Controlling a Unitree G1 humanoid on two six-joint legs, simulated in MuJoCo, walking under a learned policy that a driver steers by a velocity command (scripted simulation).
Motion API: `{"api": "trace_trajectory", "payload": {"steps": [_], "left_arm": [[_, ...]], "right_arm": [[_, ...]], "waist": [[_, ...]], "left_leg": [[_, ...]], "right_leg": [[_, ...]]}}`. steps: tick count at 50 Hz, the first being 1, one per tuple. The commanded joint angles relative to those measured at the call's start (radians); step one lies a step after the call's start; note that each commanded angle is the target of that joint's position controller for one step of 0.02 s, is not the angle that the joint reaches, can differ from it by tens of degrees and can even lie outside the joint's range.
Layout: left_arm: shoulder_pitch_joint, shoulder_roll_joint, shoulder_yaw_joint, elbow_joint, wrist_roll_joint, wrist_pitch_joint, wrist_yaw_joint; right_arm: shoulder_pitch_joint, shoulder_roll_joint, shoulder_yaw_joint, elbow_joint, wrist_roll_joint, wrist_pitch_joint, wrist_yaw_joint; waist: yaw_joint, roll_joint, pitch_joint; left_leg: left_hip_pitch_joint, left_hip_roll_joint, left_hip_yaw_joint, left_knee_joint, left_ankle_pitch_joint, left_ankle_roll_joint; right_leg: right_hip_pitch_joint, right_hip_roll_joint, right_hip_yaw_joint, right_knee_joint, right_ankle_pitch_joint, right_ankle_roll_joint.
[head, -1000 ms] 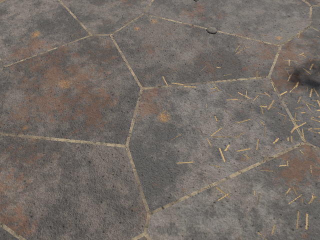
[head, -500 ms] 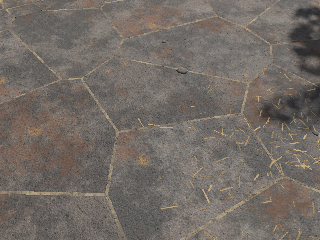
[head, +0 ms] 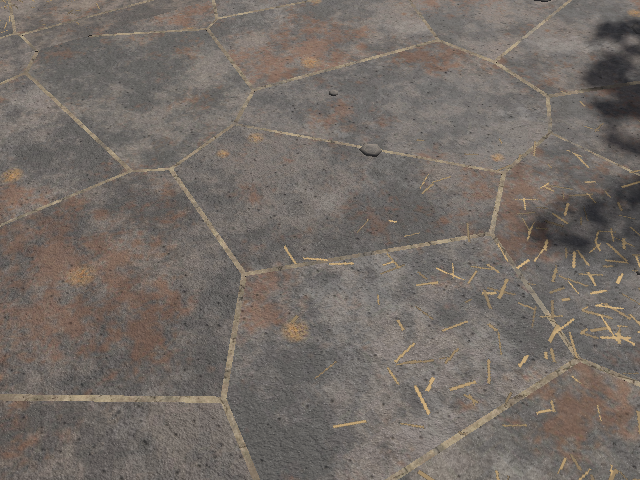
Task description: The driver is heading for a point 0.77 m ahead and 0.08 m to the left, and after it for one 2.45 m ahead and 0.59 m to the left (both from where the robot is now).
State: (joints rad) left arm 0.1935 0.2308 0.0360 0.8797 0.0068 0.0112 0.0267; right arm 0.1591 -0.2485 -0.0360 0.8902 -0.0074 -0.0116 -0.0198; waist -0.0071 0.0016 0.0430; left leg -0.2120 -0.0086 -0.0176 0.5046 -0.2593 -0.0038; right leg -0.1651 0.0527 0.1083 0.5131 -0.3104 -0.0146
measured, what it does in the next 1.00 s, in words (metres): walks ahead: right foot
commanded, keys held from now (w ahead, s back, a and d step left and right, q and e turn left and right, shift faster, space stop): no key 0.10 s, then w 0.90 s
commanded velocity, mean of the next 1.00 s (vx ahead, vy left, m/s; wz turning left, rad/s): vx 0.33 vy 0.00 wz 0.00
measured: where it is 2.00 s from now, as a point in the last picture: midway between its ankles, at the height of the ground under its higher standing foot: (310, 379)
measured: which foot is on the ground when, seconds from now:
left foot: down 0.00-0.82, up 0.84-1.00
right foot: down 0.00-0.42, up 0.44-0.78, down 0.80-1.00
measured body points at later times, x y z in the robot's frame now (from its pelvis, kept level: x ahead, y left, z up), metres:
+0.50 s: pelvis +0.08 +0.03 +0.00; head +0.08 +0.04 +0.45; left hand +0.14 +0.29 -0.14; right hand +0.09 -0.24 -0.14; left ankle +0.01 +0.12 -0.74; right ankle +0.01 -0.10 -0.67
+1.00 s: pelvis +0.33 -0.03 +0.01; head +0.35 -0.03 +0.45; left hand +0.41 +0.24 -0.12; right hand +0.41 -0.30 -0.13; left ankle +0.31 +0.13 -0.65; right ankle +0.37 -0.11 -0.74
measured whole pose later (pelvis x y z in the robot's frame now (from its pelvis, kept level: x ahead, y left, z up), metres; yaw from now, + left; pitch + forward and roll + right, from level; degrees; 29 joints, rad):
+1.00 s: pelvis +0.33 -0.03 +0.01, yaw +1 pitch +0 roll -1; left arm 0.23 0.25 0.05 0.92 0.00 -0.10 -0.04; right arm 0.26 -0.28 -0.05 0.92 0.02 -0.09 -0.01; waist 0.01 0.04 0.04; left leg -0.50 0.09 -0.04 1.14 -0.30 0.05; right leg -0.23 0.08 -0.05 0.35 -0.12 -0.08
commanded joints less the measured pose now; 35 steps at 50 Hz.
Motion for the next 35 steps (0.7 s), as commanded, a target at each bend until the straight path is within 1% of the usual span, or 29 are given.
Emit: {"api": "trace_trajectory", "payload": {"steps": [1,5,6,7,8,9,10,11,13,15,16,17,18,19,20,21,22,23,24,25,26,27,28,29,30,31,32,33,35], "left_arm": [[0.000,0.113,0.025,-0.020,-0.001,-0.012,0.005],[0.001,0.111,0.023,0.017,-0.002,-0.014,0.006],[0.019,0.104,0.021,0.035,-0.002,-0.013,0.007],[0.026,0.110,0.024,0.045,-0.007,-0.011,0.009],[0.030,0.123,0.029,0.048,-0.014,-0.012,0.010],[0.031,0.128,0.029,0.046,-0.018,-0.017,0.012],[0.040,0.128,0.029,0.045,-0.024,-0.029,0.011],[0.050,0.127,0.029,0.049,-0.030,-0.045,0.009],[0.078,0.135,0.033,0.060,-0.036,-0.072,0.002],[0.116,0.156,0.039,0.072,-0.037,-0.086,-0.006],[0.123,0.167,0.042,0.073,-0.037,-0.088,-0.010],[0.109,0.175,0.043,0.065,-0.037,-0.088,-0.012],[0.076,0.173,0.041,0.052,-0.039,-0.089,-0.014],[0.022,0.157,0.036,0.029,-0.040,-0.090,-0.015],[-0.048,0.131,0.029,-0.006,-0.038,-0.098,-0.016],[-0.091,0.102,0.022,-0.045,-0.026,-0.119,-0.019],[-0.063,0.114,0.023,-0.041,-0.025,-0.133,-0.022],[-0.045,0.131,0.027,-0.036,-0.042,-0.136,-0.029],[-0.043,0.116,0.023,-0.030,-0.055,-0.134,-0.035],[-0.066,0.108,0.021,-0.038,-0.054,-0.131,-0.039],[-0.091,0.105,0.025,-0.045,-0.041,-0.127,-0.040],[-0.106,0.092,0.024,-0.053,-0.034,-0.125,-0.045],[-0.122,0.077,0.023,-0.059,-0.023,-0.117,-0.047],[-0.134,0.048,0.010,-0.076,-0.025,-0.115,-0.054],[-0.192,0.035,-0.001,-0.098,-0.023,-0.115,-0.056],[-0.254,0.028,-0.006,-0.120,-0.022,-0.118,-0.058],[-0.295,0.026,-0.007,-0.135,-0.024,-0.117,-0.057],[-0.314,0.043,-0.006,-0.149,-0.029,-0.115,-0.059],[-0.321,0.080,0.003,-0.164,-0.037,-0.111,-0.061]], "right_arm": [[-0.014,-0.110,-0.023,-0.025,0.001,-0.011,-0.006],[-0.004,-0.109,-0.022,0.009,0.001,-0.010,-0.010],[0.014,-0.100,-0.020,0.025,0.001,-0.009,-0.011],[0.017,-0.105,-0.022,0.034,0.006,-0.007,-0.013],[0.016,-0.114,-0.025,0.036,0.013,-0.007,-0.016],[0.016,-0.114,-0.024,0.035,0.017,-0.012,-0.018],[0.020,-0.111,-0.022,0.034,0.022,-0.024,-0.017],[0.026,-0.107,-0.021,0.034,0.028,-0.040,-0.015],[0.024,-0.100,-0.021,0.032,0.032,-0.072,-0.005],[0.001,-0.077,-0.017,0.020,0.034,-0.096,0.009],[0.000,-0.066,-0.015,0.016,0.037,-0.106,0.016],[0.019,-0.066,-0.014,0.019,0.039,-0.114,0.021],[0.066,-0.071,-0.015,0.034,0.042,-0.119,0.026],[0.140,-0.087,-0.021,0.063,0.041,-0.123,0.030],[0.257,-0.132,-0.037,0.106,0.041,-0.127,0.032],[0.421,-0.236,-0.072,0.159,0.038,-0.123,0.034],[0.441,-0.202,-0.059,0.161,0.021,-0.117,0.041],[0.379,-0.140,-0.037,0.145,0.010,-0.115,0.045],[0.337,-0.113,-0.027,0.124,0.006,-0.113,0.045],[0.311,-0.107,-0.020,0.118,0.012,-0.107,0.046],[0.296,-0.089,-0.010,0.116,0.015,-0.099,0.043],[0.298,-0.078,-0.004,0.116,0.013,-0.088,0.039],[0.320,-0.043,0.006,0.121,0.010,-0.077,0.033],[0.295,-0.104,-0.002,0.110,0.009,-0.073,0.024],[0.267,-0.118,-0.005,0.096,0.010,-0.071,0.014],[0.279,-0.115,-0.003,0.097,0.007,-0.069,0.006],[0.304,-0.135,-0.007,0.102,0.005,-0.070,0.000],[0.322,-0.159,-0.014,0.106,0.011,-0.074,-0.002],[0.326,-0.164,-0.021,0.115,0.027,-0.081,-0.003]], "waist": [[0.001,-0.005,-0.038],[0.001,-0.005,-0.029],[0.001,-0.008,-0.049],[0.003,-0.009,-0.031],[0.006,-0.009,0.003],[0.008,-0.010,0.047],[0.011,-0.015,0.083],[0.012,-0.024,0.101],[0.020,-0.054,0.093],[0.031,-0.113,0.079],[0.025,-0.149,0.077],[0.009,-0.165,0.083],[-0.023,-0.164,0.085],[-0.062,-0.129,0.073],[-0.108,-0.020,0.041],[-0.151,0.225,-0.025],[-0.137,0.273,-0.039],[-0.088,0.142,0.010],[-0.067,0.087,0.024],[-0.055,0.051,0.059],[-0.048,0.050,0.064],[-0.046,0.072,0.062],[-0.050,0.068,0.040],[-0.037,0.113,0.058],[-0.046,0.090,0.092],[-0.062,0.079,0.105],[-0.069,0.079,0.098],[-0.071,0.102,0.105],[-0.048,0.108,0.108]], "left_leg": [[0.054,0.048,-0.050,-0.069,0.165,0.018],[0.051,0.045,-0.048,-0.079,0.149,0.019],[0.058,0.032,-0.036,-0.083,0.051,0.020],[0.037,0.014,-0.024,-0.075,-0.105,0.028],[-0.003,0.004,-0.025,-0.065,-0.270,0.043],[-0.051,0.010,-0.045,-0.068,-0.383,0.061],[-0.082,0.021,-0.068,-0.069,-0.432,0.078],[-0.099,0.032,-0.085,-0.059,-0.426,0.090],[-0.134,0.033,-0.085,-0.013,-0.346,0.098],[-0.189,-0.002,-0.030,0.065,-0.231,0.088],[-0.197,-0.014,0.002,0.107,-0.175,0.086],[-0.184,-0.010,0.008,0.105,-0.151,0.096],[-0.130,-0.002,0.002,0.063,-0.130,0.107],[-0.030,0.004,-0.022,0.003,-0.094,0.117],[0.146,0.048,-0.136,-0.075,-0.021,0.146],[0.420,0.194,-0.417,-0.179,0.108,0.223],[0.517,0.344,-0.618,-0.230,0.267,0.282],[0.485,0.368,-0.575,-0.210,0.291,0.283],[0.465,0.347,-0.491,-0.219,0.309,0.271],[0.434,0.328,-0.409,-0.245,0.345,0.251],[0.395,0.299,-0.334,-0.269,0.386,0.220],[0.354,0.261,-0.276,-0.296,0.399,0.202],[0.350,0.210,-0.225,-0.317,0.436,0.182],[0.262,0.218,-0.183,-0.338,0.456,0.197],[0.174,0.187,-0.137,-0.365,0.435,0.192],[0.115,0.159,-0.098,-0.389,0.393,0.177],[0.081,0.156,-0.096,-0.418,0.342,0.177],[0.081,0.181,-0.108,-0.437,0.336,0.183],[0.147,0.218,-0.102,-0.433,0.356,0.173]], "right_leg": [[-0.049,-0.064,0.053,-0.096,0.210,-0.019],[-0.048,-0.060,0.046,-0.106,0.197,-0.017],[-0.042,-0.050,0.037,-0.116,0.099,-0.020],[-0.063,-0.036,0.028,-0.115,-0.066,-0.032],[-0.102,-0.030,0.031,-0.112,-0.246,-0.051],[-0.142,-0.039,0.047,-0.120,-0.369,-0.069],[-0.168,-0.057,0.071,-0.130,-0.425,-0.086],[-0.173,-0.079,0.099,-0.138,-0.432,-0.101],[-0.121,-0.126,0.168,-0.162,-0.406,-0.133],[-0.035,-0.189,0.281,-0.228,-0.393,-0.176],[-0.012,-0.229,0.344,-0.263,-0.372,-0.199],[-0.018,-0.254,0.379,-0.269,-0.322,-0.214],[-0.043,-0.253,0.362,-0.238,-0.220,-0.208],[-0.091,-0.210,0.282,-0.165,-0.065,-0.176],[-0.209,-0.111,0.127,0.013,0.124,-0.117],[-0.436,0.022,-0.056,0.352,0.186,-0.034],[-0.631,0.032,-0.047,0.564,-0.204,-0.008],[-0.705,-0.033,-0.001,0.676,-0.227,-0.030],[-0.735,-0.073,-0.014,0.721,-0.166,-0.045],[-0.771,-0.110,-0.042,0.697,-0.104,-0.048],[-0.747,-0.143,-0.058,0.642,-0.043,-0.046],[-0.703,-0.149,-0.084,0.593,0.003,-0.032],[-0.682,-0.137,-0.118,0.590,0.052,-0.024],[-0.626,-0.139,-0.129,0.480,0.109,-0.004],[-0.557,-0.129,-0.149,0.356,0.173,0.016],[-0.481,-0.106,-0.168,0.246,0.247,0.021],[-0.410,-0.081,-0.184,0.166,0.291,0.024],[-0.374,-0.072,-0.180,0.118,0.323,0.021],[-0.355,-0.074,-0.142,0.039,0.358,-0.003]]}}
Keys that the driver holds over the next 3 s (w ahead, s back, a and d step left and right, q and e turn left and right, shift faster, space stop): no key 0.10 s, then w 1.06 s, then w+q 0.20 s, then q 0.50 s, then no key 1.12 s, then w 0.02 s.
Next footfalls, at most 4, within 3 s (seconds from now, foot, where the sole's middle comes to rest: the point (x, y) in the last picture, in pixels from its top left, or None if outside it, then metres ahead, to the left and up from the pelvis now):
0.80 right None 0.41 -0.11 -0.77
1.36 left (271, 397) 0.70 0.14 -0.77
1.88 right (337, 328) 0.89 -0.01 -0.77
2.24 left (248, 390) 0.72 0.19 -0.77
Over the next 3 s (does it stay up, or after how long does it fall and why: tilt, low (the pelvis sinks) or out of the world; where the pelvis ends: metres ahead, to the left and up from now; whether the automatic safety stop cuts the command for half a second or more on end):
stays up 0.76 0.09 0.00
